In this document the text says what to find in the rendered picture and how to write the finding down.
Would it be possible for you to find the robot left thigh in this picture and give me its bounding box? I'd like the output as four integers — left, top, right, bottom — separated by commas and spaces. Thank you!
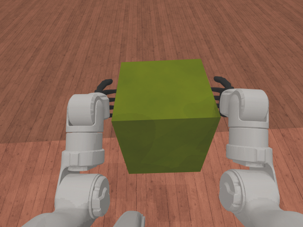
113, 211, 145, 227

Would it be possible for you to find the robot left forearm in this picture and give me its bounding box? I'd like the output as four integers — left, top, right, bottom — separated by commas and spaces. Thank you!
54, 92, 110, 207

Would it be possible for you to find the right robot upper arm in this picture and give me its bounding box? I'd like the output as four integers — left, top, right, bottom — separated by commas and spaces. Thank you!
219, 169, 303, 227

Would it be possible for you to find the robot right forearm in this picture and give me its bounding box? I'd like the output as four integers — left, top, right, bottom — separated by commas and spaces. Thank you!
220, 88, 280, 197

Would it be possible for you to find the robot left hand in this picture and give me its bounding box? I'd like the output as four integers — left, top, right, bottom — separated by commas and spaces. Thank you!
95, 79, 116, 118

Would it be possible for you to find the left robot upper arm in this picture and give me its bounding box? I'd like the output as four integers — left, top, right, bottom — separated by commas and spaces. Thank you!
22, 174, 110, 227

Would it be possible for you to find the carton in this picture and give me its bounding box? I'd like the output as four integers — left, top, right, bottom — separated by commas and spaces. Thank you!
111, 59, 221, 174

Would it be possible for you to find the robot right hand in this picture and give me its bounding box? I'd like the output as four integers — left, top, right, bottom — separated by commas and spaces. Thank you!
211, 76, 234, 117

